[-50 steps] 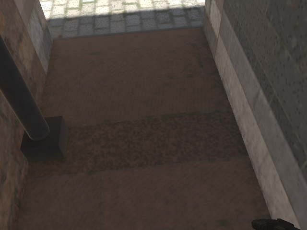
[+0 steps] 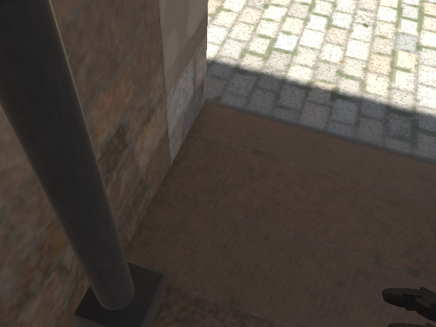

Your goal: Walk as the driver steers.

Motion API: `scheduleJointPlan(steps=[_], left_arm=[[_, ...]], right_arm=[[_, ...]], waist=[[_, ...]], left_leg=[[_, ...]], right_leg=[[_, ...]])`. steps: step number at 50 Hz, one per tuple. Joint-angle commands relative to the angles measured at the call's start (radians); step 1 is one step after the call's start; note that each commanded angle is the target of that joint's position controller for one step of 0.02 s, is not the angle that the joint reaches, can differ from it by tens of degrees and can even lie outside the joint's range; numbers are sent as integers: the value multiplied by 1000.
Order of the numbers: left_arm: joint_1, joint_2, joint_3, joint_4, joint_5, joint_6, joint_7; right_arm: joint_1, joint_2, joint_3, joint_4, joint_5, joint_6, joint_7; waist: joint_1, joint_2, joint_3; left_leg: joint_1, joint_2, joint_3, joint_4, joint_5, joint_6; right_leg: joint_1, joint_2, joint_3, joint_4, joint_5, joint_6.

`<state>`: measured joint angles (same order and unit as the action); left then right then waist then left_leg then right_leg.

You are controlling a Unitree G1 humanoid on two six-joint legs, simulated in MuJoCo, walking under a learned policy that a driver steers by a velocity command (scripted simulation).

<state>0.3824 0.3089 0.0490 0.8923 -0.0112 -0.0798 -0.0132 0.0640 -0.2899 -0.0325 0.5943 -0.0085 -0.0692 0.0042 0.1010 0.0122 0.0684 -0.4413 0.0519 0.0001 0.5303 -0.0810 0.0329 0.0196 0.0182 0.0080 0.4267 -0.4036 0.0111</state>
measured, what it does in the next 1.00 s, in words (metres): walks ahead, turning right: right foot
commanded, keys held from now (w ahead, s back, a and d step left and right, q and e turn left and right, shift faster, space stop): no key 0.10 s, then e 0.70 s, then no key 0.20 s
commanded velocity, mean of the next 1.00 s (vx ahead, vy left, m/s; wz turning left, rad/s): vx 0.09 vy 0.00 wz -0.34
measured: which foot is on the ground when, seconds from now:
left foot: down 0.00-0.62, up 0.64-1.00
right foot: down 0.00-0.00, up 0.02-0.60, down 0.62-1.00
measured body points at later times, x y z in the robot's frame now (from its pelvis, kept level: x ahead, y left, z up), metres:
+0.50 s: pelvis +0.12 +0.00 +0.03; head +0.15 +0.02 +0.47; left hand +0.31 +0.25 -0.09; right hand +0.17 -0.31 -0.07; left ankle +0.12 +0.11 -0.73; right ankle +0.16 -0.18 -0.67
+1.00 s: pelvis +0.17 -0.07 +0.02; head +0.21 -0.09 +0.47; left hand +0.41 +0.15 -0.08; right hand +0.18 -0.38 -0.10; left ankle +0.24 +0.05 -0.70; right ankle +0.15 -0.17 -0.73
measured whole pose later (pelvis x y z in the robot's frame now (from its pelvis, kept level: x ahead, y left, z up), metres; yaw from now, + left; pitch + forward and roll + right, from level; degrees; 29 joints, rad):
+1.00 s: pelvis +0.17 -0.07 +0.02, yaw -23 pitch +1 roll +0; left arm 0.18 0.31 0.07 0.73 -0.01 0.03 0.04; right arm 0.14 -0.31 -0.06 0.84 0.01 -0.03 -0.02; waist 0.00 0.01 0.05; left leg -0.40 0.01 -0.04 0.74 -0.34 -0.07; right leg -0.25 0.07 0.11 0.42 -0.19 -0.04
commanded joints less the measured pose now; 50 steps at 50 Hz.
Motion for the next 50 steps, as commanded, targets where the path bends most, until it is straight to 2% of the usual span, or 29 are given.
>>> scheduleJointPlan(steps=[1,2,3,5,6,7,8,10,13,15,17,18,19,21,23,28,30,31,32,33,34,35,37,38,39,40,41,46,50], left_arm=[[178,-8,-32,-53,12,-20,-10],[145,107,-11,-19,-15,-22,-8],[35,142,-4,-44,-17,-14,-2],[-63,113,-9,-53,40,11,27],[-66,83,-11,-53,50,34,26],[-46,50,-15,-48,39,53,19],[-24,43,-13,-38,28,65,21],[-33,65,2,-51,31,83,28],[-134,111,33,-112,12,98,26],[-140,98,43,-131,8,96,28],[-149,96,51,-152,13,105,30],[-172,90,54,-168,11,108,32],[-214,74,48,-192,2,106,30],[-251,34,35,-226,8,100,20],[-278,41,37,-251,3,90,15],[-246,72,57,-291,-1,91,-8],[-131,77,67,-253,19,89,-8],[-74,161,98,-225,9,95,0],[-37,310,128,-243,2,105,17],[-70,289,111,-279,18,84,4],[-95,213,91,-288,19,65,-8],[-129,191,84,-274,-1,56,0],[-188,147,64,-271,-30,65,19],[-209,171,63,-266,-7,76,27],[-190,171,64,-261,-4,78,31],[-188,179,70,-255,-8,81,43],[-188,169,67,-252,7,86,52],[-181,177,66,-227,15,100,62],[-206,153,53,-197,3,102,61]], right_arm=[[369,-334,-88,50,-54,3,3],[371,-242,-68,43,-34,7,24],[302,-195,-51,56,-11,6,30],[184,-155,-32,73,-9,-5,27],[149,-134,-20,82,-26,-10,16],[134,-111,-9,100,-41,-16,11],[131,-105,-2,113,-44,-27,5],[129,-116,4,144,-45,-33,-3],[162,-194,-20,177,-33,-2,-43],[194,-200,-27,200,-19,12,-53],[179,-174,-26,202,-27,29,-57],[167,-175,-30,198,-31,33,-61],[159,-173,-30,195,-16,34,-71],[173,-197,-40,206,0,42,-82],[163,-246,-64,198,0,51,-79],[129,-254,-93,192,29,62,-59],[130,-217,-91,201,46,55,-43],[160,-148,-69,206,39,55,-29],[171,-57,-37,149,-25,46,-13],[163,-101,-41,143,-30,40,-7],[90,-187,-66,140,7,48,-10],[58,-189,-67,133,20,48,-15],[58,-189,-69,152,9,53,-43],[70,-186,-70,158,-11,51,-48],[93,-177,-69,159,-14,51,-49],[94,-163,-64,151,-5,43,-45],[96,-143,-57,160,1,38,-40],[73,-116,-49,187,18,30,-28],[60,-117,-53,194,17,18,-18]], waist=[[-88,395,-413],[-134,232,-416],[-126,140,-254],[-86,-10,-142],[-57,7,-147],[-35,22,-166],[-31,58,-177],[-25,91,-167],[-57,84,-107],[-73,92,-79],[-80,118,-53],[-92,128,-46],[-103,126,-52],[-117,148,-52],[-121,149,-56],[-103,157,-89],[-67,105,-127],[-57,13,-155],[-101,-318,-208],[-85,-258,-317],[-36,-173,-317],[-60,-168,-257],[-95,-133,-192],[-112,-140,-182],[-122,-153,-192],[-134,-146,-187],[-124,-159,-191],[-89,-164,-165],[-91,-173,-114]], left_leg=[[705,401,-591,-115,441,277],[672,378,-662,-219,260,282],[585,343,-490,-206,257,239],[395,262,-282,-231,409,167],[338,234,-219,-250,502,140],[310,212,-157,-260,547,132],[290,209,-105,-266,609,149],[264,216,-44,-285,584,177],[295,293,-82,-332,330,189],[350,299,-71,-344,208,182],[352,275,-27,-346,160,168],[347,263,-4,-340,145,155],[343,245,22,-335,135,146],[365,254,38,-325,123,148],[379,272,38,-311,101,144],[432,306,55,-206,218,105],[406,240,136,-48,258,46],[296,156,212,185,189,-24],[-75,31,212,514,-536,-107],[-203,-39,21,701,-669,-128],[-200,-12,-40,739,-598,-114],[-216,1,-66,699,-513,-90],[-181,19,-87,607,-385,-91],[-126,1,-89,582,-361,-104],[-111,-20,-91,564,-354,-112],[-105,-34,-84,523,-355,-114],[-109,-42,-71,478,-337,-118],[6,-46,-37,302,-268,-118],[111,-54,-18,112,-237,-94]], right_leg=[[-498,104,64,758,-251,4],[-560,76,205,846,-261,10],[-649,27,142,849,-216,13],[-581,-52,115,729,-46,21],[-486,-69,142,671,34,29],[-424,-58,156,637,90,38],[-399,-37,171,622,118,50],[-397,-16,182,595,156,72],[-540,-18,196,612,204,84],[-635,-25,184,631,204,85],[-655,-46,141,588,208,85],[-659,-55,114,562,214,87],[-632,-58,83,515,224,97],[-611,-74,47,430,225,97],[-589,-79,14,375,199,90],[-499,-75,-30,207,130,21],[-336,-12,-90,6,315,-28],[-159,-30,-25,-86,570,-64],[110,-295,333,23,1207,-198],[124,-419,494,41,1251,-377],[89,-372,388,-8,1161,-375],[39,-314,328,-45,986,-323],[-48,-262,289,-74,829,-260],[-90,-241,280,-80,854,-249],[-84,-242,282,-82,866,-255],[-101,-223,274,-78,827,-246],[-90,-215,254,-81,776,-246],[-158,-204,262,-102,561,-217],[-198,-190,298,-95,434,-197]])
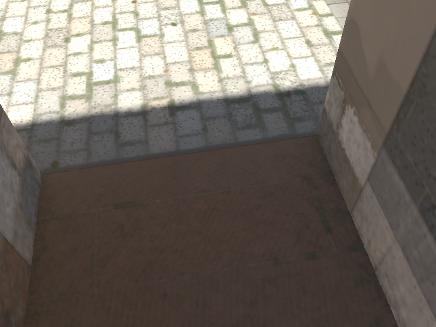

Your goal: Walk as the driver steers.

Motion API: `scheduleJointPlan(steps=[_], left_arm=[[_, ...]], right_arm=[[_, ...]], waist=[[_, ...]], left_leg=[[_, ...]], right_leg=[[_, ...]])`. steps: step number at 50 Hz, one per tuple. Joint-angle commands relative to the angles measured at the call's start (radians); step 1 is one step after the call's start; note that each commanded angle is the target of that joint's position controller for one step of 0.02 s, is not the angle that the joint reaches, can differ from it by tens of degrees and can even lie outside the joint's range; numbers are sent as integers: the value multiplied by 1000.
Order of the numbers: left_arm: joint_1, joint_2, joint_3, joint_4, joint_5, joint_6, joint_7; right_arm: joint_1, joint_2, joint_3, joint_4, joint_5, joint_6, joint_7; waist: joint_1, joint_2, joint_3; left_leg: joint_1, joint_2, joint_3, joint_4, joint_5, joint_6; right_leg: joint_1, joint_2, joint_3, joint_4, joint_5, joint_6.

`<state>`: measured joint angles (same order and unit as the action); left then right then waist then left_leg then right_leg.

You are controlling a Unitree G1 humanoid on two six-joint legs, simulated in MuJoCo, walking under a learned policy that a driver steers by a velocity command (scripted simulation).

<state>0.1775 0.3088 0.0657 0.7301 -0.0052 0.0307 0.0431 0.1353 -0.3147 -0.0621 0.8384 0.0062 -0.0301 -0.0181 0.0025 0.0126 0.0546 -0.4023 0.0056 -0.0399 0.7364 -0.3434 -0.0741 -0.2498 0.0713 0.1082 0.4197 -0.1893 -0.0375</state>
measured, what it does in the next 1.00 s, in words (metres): steps on the spot: left foot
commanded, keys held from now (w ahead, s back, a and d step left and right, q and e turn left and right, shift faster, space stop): no key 1.00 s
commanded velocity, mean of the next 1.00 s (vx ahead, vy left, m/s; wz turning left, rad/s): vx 0.00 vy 0.00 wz -0.06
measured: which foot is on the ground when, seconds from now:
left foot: up 0.00-0.04, down 0.06-1.00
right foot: down 0.00-1.00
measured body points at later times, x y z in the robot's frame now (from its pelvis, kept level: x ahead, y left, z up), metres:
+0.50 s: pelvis +0.01 +0.01 +0.00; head +0.02 +0.01 +0.45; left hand +0.12 +0.28 -0.13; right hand +0.13 -0.27 -0.13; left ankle +0.02 +0.12 -0.74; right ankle +0.00 -0.13 -0.74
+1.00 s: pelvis +0.01 +0.00 -0.01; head +0.02 +0.00 +0.44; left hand +0.08 +0.26 -0.15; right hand +0.07 -0.27 -0.15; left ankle +0.02 +0.12 -0.74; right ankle +0.00 -0.13 -0.74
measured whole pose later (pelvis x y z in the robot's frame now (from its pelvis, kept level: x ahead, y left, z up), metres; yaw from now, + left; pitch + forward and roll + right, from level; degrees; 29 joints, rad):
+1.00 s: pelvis +0.01 +0.00 -0.01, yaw +0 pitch -2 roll +0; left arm 0.20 0.24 0.00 1.03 0.00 -0.02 0.04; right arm 0.17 -0.26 -0.01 1.07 0.00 -0.03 -0.01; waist -0.02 0.00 0.05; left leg -0.20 -0.01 -0.02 0.49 -0.25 0.00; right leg -0.18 0.00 0.06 0.50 -0.28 0.02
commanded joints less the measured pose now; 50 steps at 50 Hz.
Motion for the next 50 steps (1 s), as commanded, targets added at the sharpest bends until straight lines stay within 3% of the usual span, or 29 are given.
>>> scheduleJointPlan(steps=[1,2,3,4,5,6,7,8,9,11,13,14,16,20,24,26,28,31,36,48,50], left_arm=[[-28,144,31,-34,-7,-10,6],[-32,107,16,-24,-14,-16,6],[1,77,6,-8,-3,-26,6],[53,34,-6,-9,16,-36,0],[57,48,-3,-22,10,-40,4],[39,99,8,-10,6,-40,10],[18,99,11,-5,-1,-39,11],[16,75,6,9,-1,-35,13],[5,62,0,15,5,-32,10],[0,52,-7,28,7,-33,0],[-4,82,-7,25,7,-33,-5],[0,109,-1,42,2,-35,-6],[-5,73,-11,52,7,-44,-11],[-6,72,-14,82,8,-55,-12],[0,72,-18,110,5,-55,-7],[18,91,-15,132,6,-52,-6],[16,73,-23,150,11,-48,-2],[18,79,-26,172,10,-46,1],[15,76,-33,205,10,-61,-13],[37,54,-46,273,8,-63,-8],[42,47,-49,280,3,-56,3]], right_arm=[[14,-91,-24,-36,-3,-24,13],[57,-83,-24,-12,-5,-28,18],[77,-103,-25,0,-17,-29,19],[79,-156,-29,-7,-32,-29,10],[-3,-125,-11,-10,-47,-24,11],[-82,-83,5,-35,-43,-30,15],[-102,-91,5,-29,-33,-32,13],[-103,-104,5,-22,-20,-31,12],[-95,-105,9,-6,-16,-29,9],[-47,-112,13,25,-16,-23,8],[-19,-118,12,46,-18,-23,12],[9,-127,8,47,-12,-21,12],[-31,-113,12,51,-8,-20,7],[-33,-96,14,73,-12,-14,5],[-51,-91,16,86,-9,-16,14],[-49,-83,17,100,-10,-17,16],[-60,-77,22,113,-17,-18,22],[-46,-82,23,133,-16,-19,25],[-24,-82,24,158,-15,-1,8],[28,-65,31,197,-11,0,-2],[28,-54,36,199,-8,-13,4]], waist=[[-15,-158,-101],[-36,-140,-99],[-29,-95,-111],[17,98,-154],[43,243,-139],[44,187,-98],[45,169,-88],[42,152,-81],[36,143,-62],[26,114,-54],[8,85,-60],[-22,26,-55],[-4,15,-56],[-15,-42,-71],[-12,-54,-58],[-11,-45,-51],[-7,-43,-40],[-11,-46,-35],[-18,-39,-33],[-16,-26,-18],[-12,-26,-12]], left_leg=[[141,-13,31,-209,97,25],[235,-13,38,-359,244,44],[327,37,-15,-388,358,62],[410,214,-182,-356,654,124],[269,329,-306,-412,657,267],[195,320,-307,-454,557,304],[213,274,-269,-450,463,276],[231,230,-229,-441,393,240],[242,210,-206,-430,367,216],[255,157,-162,-418,345,174],[270,121,-146,-416,251,151],[276,98,-124,-425,223,140],[305,88,-96,-393,237,133],[326,65,-62,-360,314,131],[297,48,-47,-356,249,113],[281,40,-36,-345,206,109],[253,29,-21,-344,190,100],[245,25,-15,-339,188,93],[249,16,-19,-332,163,103],[222,13,-27,-338,143,103],[206,19,-23,-342,145,94]], right_leg=[[57,-229,199,-69,217,-133],[37,-202,185,-43,200,-96],[-4,-162,167,1,125,-52],[-60,-64,101,135,-131,18],[-19,-41,55,185,-327,64],[20,-69,27,250,-335,89],[9,-77,7,244,-274,96],[7,-90,-2,192,-226,105],[8,-105,1,130,-157,112],[60,-111,-7,19,-12,118],[72,-131,9,4,109,114],[46,-117,9,31,79,93],[31,-124,15,3,94,78],[43,-124,16,-8,150,77],[53,-122,17,-9,128,68],[53,-118,9,-5,122,77],[55,-118,6,-15,121,66],[52,-113,3,-13,112,58],[29,-108,-8,-5,100,54],[18,-96,-29,-8,54,57],[22,-93,-31,-12,39,58]])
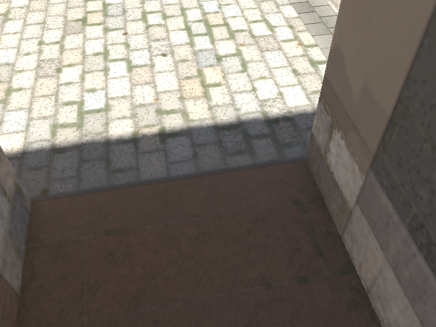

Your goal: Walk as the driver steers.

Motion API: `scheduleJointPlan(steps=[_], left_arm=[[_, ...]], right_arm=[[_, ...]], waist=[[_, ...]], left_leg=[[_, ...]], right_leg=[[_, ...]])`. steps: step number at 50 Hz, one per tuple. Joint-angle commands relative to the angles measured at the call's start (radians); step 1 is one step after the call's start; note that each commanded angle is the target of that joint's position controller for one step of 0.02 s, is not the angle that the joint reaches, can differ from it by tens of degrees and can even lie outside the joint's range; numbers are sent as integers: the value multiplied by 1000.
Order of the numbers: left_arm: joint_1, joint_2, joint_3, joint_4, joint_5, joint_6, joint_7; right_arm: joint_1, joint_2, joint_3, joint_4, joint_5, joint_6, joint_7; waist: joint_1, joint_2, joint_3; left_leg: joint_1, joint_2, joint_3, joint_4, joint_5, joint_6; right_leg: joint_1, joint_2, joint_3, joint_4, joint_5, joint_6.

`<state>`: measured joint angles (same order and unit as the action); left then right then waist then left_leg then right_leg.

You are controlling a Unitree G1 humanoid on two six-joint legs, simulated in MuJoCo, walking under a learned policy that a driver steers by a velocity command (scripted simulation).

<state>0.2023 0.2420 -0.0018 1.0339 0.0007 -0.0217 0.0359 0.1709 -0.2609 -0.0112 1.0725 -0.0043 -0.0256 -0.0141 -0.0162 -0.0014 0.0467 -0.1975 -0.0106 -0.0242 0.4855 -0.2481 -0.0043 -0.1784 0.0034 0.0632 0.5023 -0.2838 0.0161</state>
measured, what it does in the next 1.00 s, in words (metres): lifts its left foot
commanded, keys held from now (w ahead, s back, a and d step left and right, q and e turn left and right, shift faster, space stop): no key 0.60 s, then w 0.40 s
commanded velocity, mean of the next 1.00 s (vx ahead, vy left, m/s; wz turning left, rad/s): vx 0.10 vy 0.00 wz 0.00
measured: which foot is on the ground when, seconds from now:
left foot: down 0.00-0.84, up 0.86-1.00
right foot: down 0.00-1.00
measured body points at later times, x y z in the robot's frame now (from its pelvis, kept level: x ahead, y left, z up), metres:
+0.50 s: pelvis +0.00 +0.01 +0.00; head +0.01 +0.01 +0.45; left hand +0.03 +0.26 -0.15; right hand +0.05 -0.25 -0.15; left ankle +0.01 +0.12 -0.74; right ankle -0.01 -0.13 -0.74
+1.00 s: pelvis +0.09 -0.04 +0.01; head +0.08 -0.06 +0.46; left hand +0.02 +0.22 -0.13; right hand +0.16 -0.30 -0.14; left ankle +0.07 +0.11 -0.64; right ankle +0.02 -0.12 -0.74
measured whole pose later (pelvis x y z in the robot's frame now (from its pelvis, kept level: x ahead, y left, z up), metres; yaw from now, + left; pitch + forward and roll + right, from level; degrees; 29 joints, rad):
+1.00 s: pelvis +0.09 -0.04 +0.01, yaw -2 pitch +0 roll +1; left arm 0.47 0.20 0.02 1.11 0.01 -0.11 -0.01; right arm 0.22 -0.27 -0.03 1.00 0.02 -0.11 0.00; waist 0.03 0.04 -0.03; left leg -0.53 0.02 -0.01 1.16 -0.29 0.05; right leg -0.09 0.01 -0.02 0.40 -0.31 -0.04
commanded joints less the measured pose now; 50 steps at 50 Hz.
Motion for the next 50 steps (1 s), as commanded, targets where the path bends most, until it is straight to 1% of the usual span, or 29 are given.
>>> scheduleJointPlan(steps=[1,15,16,17,21,27,28,30,31,32,33,34,35,36,37,38,39,40,41,42,43,44,45,46,47,48,49,50], left_arm=[[23,114,19,-20,-2,-2,12],[69,96,13,18,-3,-5,15],[68,97,13,20,-4,-4,13],[73,96,13,21,-5,-4,12],[86,89,12,30,-5,-5,12],[104,81,11,40,-6,-4,14],[88,92,16,22,-15,-9,11],[91,84,17,18,-14,-13,9],[118,65,13,31,-13,-12,8],[126,58,14,36,-16,-12,9],[117,57,16,29,-20,-14,11],[116,49,14,35,-16,-17,14],[95,42,13,20,-18,-27,13],[72,34,12,7,-23,-41,10],[64,43,17,3,-29,-55,4],[60,46,21,1,-19,-67,-6],[80,45,26,8,-22,-76,-14],[136,32,28,29,-27,-84,-21],[219,23,35,68,-25,-87,-22],[297,58,45,96,11,-84,-26],[412,130,64,111,12,-79,-28],[489,213,79,113,10,-85,-39],[417,161,64,94,9,-102,-41],[355,151,58,72,8,-107,-41],[293,135,54,50,7,-107,-45],[253,114,45,31,10,-102,-48],[271,66,29,33,13,-98,-49],[312,52,23,43,14,-91,-45]], right_arm=[[-4,-109,-15,-32,2,-21,2],[26,-88,-12,-25,5,-23,1],[43,-79,-9,-10,1,-19,-2],[47,-78,-9,-8,1,-17,-5],[49,-78,-9,-5,3,-16,-7],[62,-67,-9,3,4,-16,-8],[69,-67,-10,3,6,-17,-14],[67,-65,-9,2,5,-18,-19],[85,-56,-7,12,4,-17,-20],[90,-70,-12,15,10,-15,-22],[96,-103,-25,14,22,-13,-25],[125,-131,-35,18,30,-14,-21],[169,-147,-44,22,37,-19,-17],[191,-165,-53,23,41,-28,-14],[179,-168,-57,15,38,-36,-12],[148,-178,-61,-7,25,-37,-13],[112,-164,-60,-26,25,-37,-13],[55,-153,-56,-49,36,-32,-11],[1,-131,-49,-69,43,-27,-7],[-46,-80,-33,-96,40,-46,-5],[-54,-27,-16,-113,33,-66,1],[-49,-30,-17,-149,40,-87,-2],[-43,-53,-21,-144,51,-101,4],[18,-51,-22,-135,50,-104,9],[42,-56,-24,-119,37,-105,13],[32,-76,-33,-117,24,-104,16],[12,-80,-37,-120,11,-98,23],[4,-65,-37,-126,9,-91,28]], waist=[[8,-10,-7],[9,-2,-12],[6,0,-11],[8,4,-10],[10,0,-13],[12,0,-7],[8,7,-2],[13,14,-6],[15,17,-28],[13,30,-7],[10,60,14],[-1,94,35],[-18,135,59],[-26,173,75],[-16,169,94],[-7,167,91],[16,158,85],[61,151,86],[110,128,90],[141,35,91],[157,-185,36],[153,-342,30],[103,-219,83],[55,-119,92],[34,-75,78],[25,-62,75],[31,-60,69],[40,-85,56]], left_leg=[[0,35,-38,-91,49,23],[9,35,-41,-91,68,33],[13,35,-39,-96,81,37],[16,35,-39,-94,86,37],[17,37,-41,-95,95,41],[10,35,-42,-98,94,42],[13,40,-56,-98,87,43],[8,45,-61,-101,80,46],[14,40,-60,-117,-37,47],[-1,35,-68,-133,-197,56],[-20,47,-95,-149,-373,80],[-23,96,-164,-186,-521,119],[-6,177,-284,-245,-622,167],[-15,266,-411,-296,-653,213],[-44,312,-471,-314,-629,240],[-52,319,-477,-304,-568,254],[-74,307,-435,-292,-519,243],[-149,264,-352,-271,-484,213],[-255,183,-244,-213,-428,172],[-364,77,-127,-55,-318,113],[-465,-22,33,269,-218,55],[-616,-71,21,492,-396,46],[-673,5,-50,671,-362,56],[-701,49,-71,768,-219,67],[-709,77,-59,785,-112,74],[-698,96,-51,745,-25,71],[-665,102,-39,705,36,59],[-649,97,-17,670,72,46]], right_leg=[[-46,-25,14,-94,133,5],[-62,-24,5,-91,137,10],[-67,-22,0,-92,144,10],[-69,-22,-1,-92,145,10],[-68,-23,-4,-91,143,12],[-68,-23,-7,-91,138,14],[-72,-21,-2,-78,135,18],[-68,-24,-1,-78,139,18],[-55,-13,-14,-80,57,17],[-77,10,-36,-59,-57,12],[-117,35,-64,-8,-180,-2],[-186,42,-85,53,-252,-19],[-255,38,-96,135,-248,-27],[-281,8,-96,228,-196,-34],[-293,-26,-79,280,-166,-48],[-297,-52,-63,301,-171,-60],[-256,-61,-68,260,-192,-75],[-131,-54,-92,125,-166,-92],[43,-19,-123,-14,-83,-95],[182,-35,-30,-51,-71,-85],[285,-210,257,-219,-204,-141],[311,-381,633,-374,-304,-270],[261,-414,666,-374,-292,-298],[256,-384,575,-331,-189,-258],[250,-339,447,-319,-80,-221],[234,-299,345,-326,44,-193],[219,-263,262,-336,145,-172],[224,-237,200,-340,219,-165]])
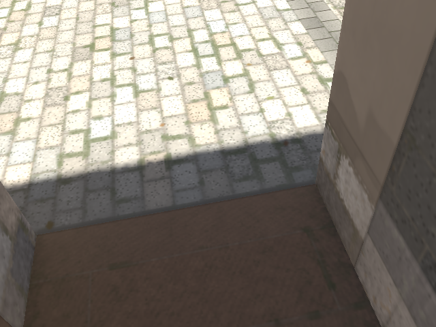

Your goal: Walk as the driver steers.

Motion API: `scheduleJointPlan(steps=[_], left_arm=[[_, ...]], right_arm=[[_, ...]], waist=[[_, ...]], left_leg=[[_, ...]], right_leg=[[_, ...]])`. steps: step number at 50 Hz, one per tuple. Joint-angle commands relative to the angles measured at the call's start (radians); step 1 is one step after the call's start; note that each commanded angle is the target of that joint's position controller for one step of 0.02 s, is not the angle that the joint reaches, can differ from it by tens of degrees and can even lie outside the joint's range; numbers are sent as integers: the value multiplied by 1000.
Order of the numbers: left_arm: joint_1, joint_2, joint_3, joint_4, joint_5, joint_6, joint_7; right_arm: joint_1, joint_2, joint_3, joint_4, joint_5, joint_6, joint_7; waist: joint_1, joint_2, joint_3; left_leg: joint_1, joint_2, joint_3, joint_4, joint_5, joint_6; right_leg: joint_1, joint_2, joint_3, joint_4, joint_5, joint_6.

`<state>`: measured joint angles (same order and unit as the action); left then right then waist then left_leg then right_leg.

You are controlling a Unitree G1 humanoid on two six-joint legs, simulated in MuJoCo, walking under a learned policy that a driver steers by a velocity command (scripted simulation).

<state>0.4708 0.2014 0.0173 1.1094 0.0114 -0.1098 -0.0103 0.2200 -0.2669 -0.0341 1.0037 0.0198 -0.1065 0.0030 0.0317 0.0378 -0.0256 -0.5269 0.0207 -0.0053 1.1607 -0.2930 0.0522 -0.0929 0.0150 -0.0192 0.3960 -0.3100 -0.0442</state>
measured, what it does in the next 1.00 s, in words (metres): walks ahead: left foot, then right foot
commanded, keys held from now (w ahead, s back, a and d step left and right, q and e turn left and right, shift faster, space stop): w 0.74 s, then w+q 0.26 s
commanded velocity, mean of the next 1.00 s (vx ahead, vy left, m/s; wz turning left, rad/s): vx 0.48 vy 0.00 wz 0.06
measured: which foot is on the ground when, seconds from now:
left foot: up 0.00-0.32, down 0.34-0.92, up 0.94-1.00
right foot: down 0.00-0.36, up 0.38-0.88, down 0.90-1.00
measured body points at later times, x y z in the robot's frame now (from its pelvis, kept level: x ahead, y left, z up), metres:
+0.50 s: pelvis +0.27 +0.07 -0.01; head +0.30 +0.07 +0.44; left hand +0.32 +0.35 -0.15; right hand +0.38 -0.19 -0.14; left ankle +0.33 +0.14 -0.74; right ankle +0.17 -0.08 -0.63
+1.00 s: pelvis +0.53 +0.04 -0.01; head +0.56 +0.03 +0.44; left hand +0.69 +0.32 -0.11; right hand +0.53 -0.23 -0.15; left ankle +0.38 +0.15 -0.67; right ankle +0.60 -0.06 -0.74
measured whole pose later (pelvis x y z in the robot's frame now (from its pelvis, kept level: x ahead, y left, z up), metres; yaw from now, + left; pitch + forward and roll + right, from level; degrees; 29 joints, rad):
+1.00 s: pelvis +0.53 +0.04 -0.01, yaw +5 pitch +0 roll +0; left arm 0.08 0.27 0.05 0.89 0.01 -0.12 0.01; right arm 0.40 -0.28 -0.05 0.98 0.05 -0.08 0.00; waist -0.07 0.02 0.04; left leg -0.22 -0.06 -0.08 1.00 -0.44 0.07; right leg -0.34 -0.02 -0.07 0.51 -0.17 -0.03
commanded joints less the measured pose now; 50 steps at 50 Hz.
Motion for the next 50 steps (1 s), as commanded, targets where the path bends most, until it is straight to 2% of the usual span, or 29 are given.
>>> scheduleJointPlan(steps=[1,7,8,9,13,15,16,17,18,19,20,21,22,24,25,27,30,34,37,39,42,43,44,45,46,47,48,49,50], left_arm=[[89,109,9,-22,8,4,8],[122,150,17,-45,8,21,41],[108,162,23,-41,-7,23,41],[121,168,26,-40,-9,22,40],[109,195,43,-30,-21,24,33],[70,229,57,-42,-11,31,28],[29,227,55,-59,-1,41,29],[0,229,49,-85,-3,39,26],[58,100,15,-100,44,26,16],[220,29,3,-67,-15,-3,8],[94,147,29,-79,-31,-22,5],[-32,175,36,-115,-39,-30,4],[-85,183,39,-127,-30,-28,15],[-113,165,43,-147,-10,1,22],[-114,150,43,-154,-18,10,30],[-139,158,48,-174,-15,25,37],[-238,162,49,-215,-4,39,40],[-425,133,28,-262,-16,32,20],[-514,150,21,-285,-22,27,7],[-526,170,23,-295,-20,25,4],[-553,197,28,-313,-21,-2,7],[-536,182,25,-305,-8,-13,22],[-468,213,41,-288,-4,-20,23],[-317,254,64,-239,-1,-27,26],[-134,333,88,-196,18,-30,31],[-11,424,123,-160,13,-7,28],[-50,292,91,-173,-7,-5,24],[-145,239,79,-193,-16,-1,21],[-212,208,75,-207,-4,-4,18]], right_arm=[[-65,-48,-15,-64,-16,-2,12],[-304,-3,-3,-173,-9,-6,21],[-369,1,4,-195,-8,-12,29],[-396,-1,5,-206,-7,-16,35],[-414,-34,3,-244,-4,-22,57],[-289,-94,-24,-227,-14,-22,61],[-87,-140,-50,-170,-5,-17,58],[101,-181,-67,-117,-5,-9,44],[199,-238,-61,-93,-4,3,32],[192,-227,-53,-116,-40,-2,35],[123,-146,-41,-131,-32,-3,31],[46,-110,-31,-142,-23,-9,26],[-28,-104,-25,-158,-26,-19,28],[-70,-75,-12,-138,-47,-30,37],[-60,-76,-13,-126,-39,-32,40],[-34,-79,-10,-102,-25,-31,37],[24,-117,-19,-84,-31,-22,20],[112,-134,-20,-52,-17,-10,7],[157,-143,-20,-29,-13,-4,13],[214,-142,-21,-17,-18,7,14],[209,-150,-26,-21,-11,19,14],[187,-192,-43,-29,3,39,14],[174,-192,-46,-40,0,51,11],[145,-186,-46,-61,1,61,15],[122,-129,-30,-98,-10,53,15],[238,-43,-14,-111,13,17,12],[231,-95,-22,-101,39,-9,3],[186,-128,-37,-112,62,-19,-12],[143,-125,-41,-113,45,-11,-26]], waist=[[5,-142,127],[45,-148,191],[51,-169,216],[56,-167,222],[8,-180,206],[-83,-199,76],[-186,-205,-41],[-272,-171,-147],[-208,168,-306],[-146,330,-486],[-163,159,-333],[-148,79,-179],[-102,-43,-102],[-34,-20,-23],[-25,16,0],[-9,13,45],[-34,0,72],[-101,-34,85],[-133,-18,118],[-139,-40,114],[-119,11,134],[-100,35,129],[-62,33,75],[24,42,-31],[94,1,-180],[50,-271,-333],[61,-240,-271],[44,-209,-101],[28,-132,-30]], left_leg=[[-321,59,-22,-31,142,-24],[-293,21,28,-385,328,-68],[-248,4,47,-454,373,-67],[-201,-9,57,-494,392,-63],[-109,-37,53,-614,320,-10],[102,-93,79,-604,248,36],[318,-116,80,-602,246,77],[607,-35,-17,-598,282,114],[862,200,-335,-541,317,149],[1005,365,-812,-772,110,332],[874,313,-747,-843,81,289],[711,274,-567,-857,131,246],[535,242,-460,-891,232,214],[347,180,-326,-949,325,202],[316,169,-298,-977,322,204],[276,144,-234,-1009,336,203],[298,135,-171,-1012,502,189],[409,128,-144,-1035,399,141],[484,140,-141,-1040,382,137],[531,157,-170,-1003,410,143],[617,193,-220,-938,533,172],[633,193,-229,-905,607,172],[627,181,-229,-845,748,162],[592,125,-189,-686,778,130],[412,54,-150,-417,572,78],[35,-101,-74,-82,-30,8],[-125,-63,-170,43,-276,22],[-212,-1,-158,85,-192,22],[-189,44,-136,82,-107,13]], right_leg=[[149,-240,245,-239,303,-104],[89,-225,144,-305,291,-112],[45,-222,118,-326,302,-116],[34,-225,107,-333,299,-119],[139,-267,67,-244,521,-102],[174,-284,46,-50,925,-78],[142,-261,30,145,1080,-53],[-45,-223,37,389,944,-19],[-272,-70,18,740,-73,6],[-479,38,182,1017,-288,12],[-558,-18,198,1097,-210,10],[-590,-56,150,1092,-132,5],[-527,-113,139,1030,-30,9],[-429,-155,131,954,39,13],[-422,-164,124,919,38,16],[-432,-181,108,813,60,31],[-480,-188,85,644,147,62],[-522,-164,65,364,344,52],[-524,-137,38,247,361,34],[-515,-117,23,222,295,33],[-520,-92,20,161,193,28],[-485,-76,12,115,154,28],[-355,-45,-9,73,152,17],[-146,-51,8,20,244,-10],[149,-220,192,42,258,-82],[484,-431,585,-23,61,-214],[462,-447,673,-108,-74,-214],[341,-423,539,-142,-121,-162],[225,-396,437,-175,-49,-123]])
